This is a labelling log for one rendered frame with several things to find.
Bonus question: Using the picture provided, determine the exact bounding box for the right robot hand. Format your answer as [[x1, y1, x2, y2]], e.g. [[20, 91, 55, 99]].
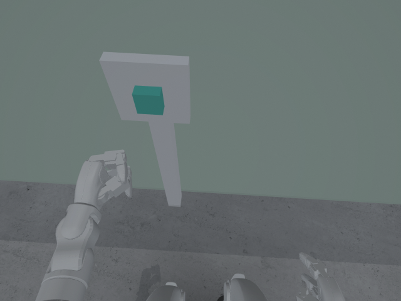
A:
[[296, 252, 345, 301]]

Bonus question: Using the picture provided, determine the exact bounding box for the left robot forearm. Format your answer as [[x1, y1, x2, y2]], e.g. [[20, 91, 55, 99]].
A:
[[35, 203, 102, 301]]

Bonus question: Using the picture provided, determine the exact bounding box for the left robot hand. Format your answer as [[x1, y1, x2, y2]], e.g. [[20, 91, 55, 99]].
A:
[[74, 150, 132, 210]]

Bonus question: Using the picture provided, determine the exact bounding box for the panel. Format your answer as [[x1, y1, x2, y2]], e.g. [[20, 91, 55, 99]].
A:
[[99, 52, 190, 207]]

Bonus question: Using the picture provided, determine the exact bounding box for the button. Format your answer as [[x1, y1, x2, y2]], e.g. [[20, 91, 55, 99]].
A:
[[132, 85, 165, 115]]

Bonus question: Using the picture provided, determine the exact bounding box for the right robot shin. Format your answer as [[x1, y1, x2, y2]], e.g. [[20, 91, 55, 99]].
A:
[[231, 273, 245, 280]]

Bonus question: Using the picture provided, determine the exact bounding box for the left robot thigh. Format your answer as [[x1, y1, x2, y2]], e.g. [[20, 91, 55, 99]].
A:
[[146, 285, 185, 301]]

